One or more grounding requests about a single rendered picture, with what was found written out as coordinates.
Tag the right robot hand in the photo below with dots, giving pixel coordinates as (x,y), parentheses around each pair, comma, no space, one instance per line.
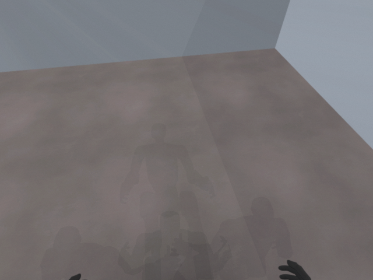
(295,269)

